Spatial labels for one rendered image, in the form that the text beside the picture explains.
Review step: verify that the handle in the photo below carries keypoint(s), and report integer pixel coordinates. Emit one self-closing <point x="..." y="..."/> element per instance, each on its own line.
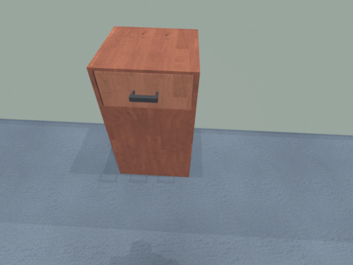
<point x="143" y="98"/>

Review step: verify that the cabinet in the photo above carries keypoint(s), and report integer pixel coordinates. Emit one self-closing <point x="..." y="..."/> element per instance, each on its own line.
<point x="149" y="141"/>

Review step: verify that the drawer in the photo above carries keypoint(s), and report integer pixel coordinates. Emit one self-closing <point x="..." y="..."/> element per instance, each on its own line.
<point x="174" y="91"/>

